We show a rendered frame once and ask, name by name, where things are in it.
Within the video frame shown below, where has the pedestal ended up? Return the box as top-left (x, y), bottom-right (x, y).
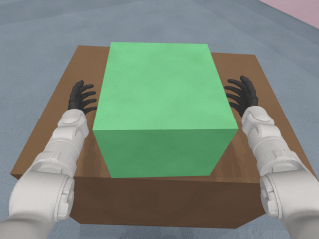
top-left (10, 45), bottom-right (319, 229)

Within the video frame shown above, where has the right robot forearm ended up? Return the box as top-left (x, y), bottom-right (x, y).
top-left (241, 106), bottom-right (319, 188)

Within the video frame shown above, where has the right robot upper arm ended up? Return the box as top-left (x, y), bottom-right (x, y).
top-left (260, 169), bottom-right (319, 239)

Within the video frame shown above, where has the robot left hand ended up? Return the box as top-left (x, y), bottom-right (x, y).
top-left (68, 80), bottom-right (97, 115)

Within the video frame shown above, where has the left robot forearm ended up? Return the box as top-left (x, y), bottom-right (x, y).
top-left (9, 109), bottom-right (89, 215)

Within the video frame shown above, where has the left robot upper arm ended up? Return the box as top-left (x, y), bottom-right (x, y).
top-left (0, 170), bottom-right (75, 239)

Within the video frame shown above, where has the robot right hand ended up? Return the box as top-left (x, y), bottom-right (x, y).
top-left (225, 75), bottom-right (258, 117)

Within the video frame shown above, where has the carton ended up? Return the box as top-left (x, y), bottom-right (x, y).
top-left (92, 42), bottom-right (239, 178)

